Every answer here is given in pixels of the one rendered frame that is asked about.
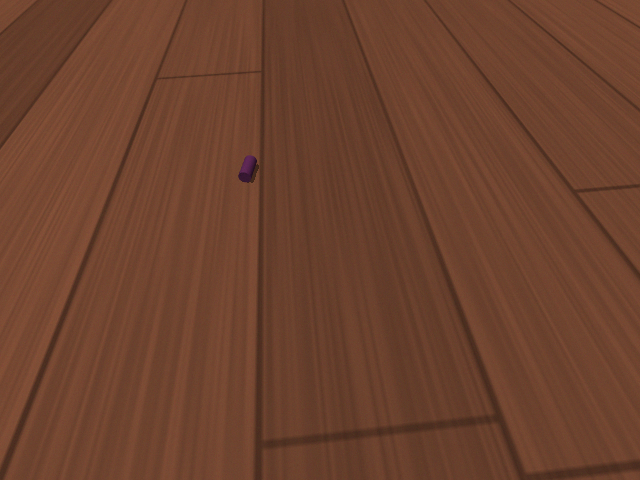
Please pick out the can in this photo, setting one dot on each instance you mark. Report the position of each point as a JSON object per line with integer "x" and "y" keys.
{"x": 247, "y": 168}

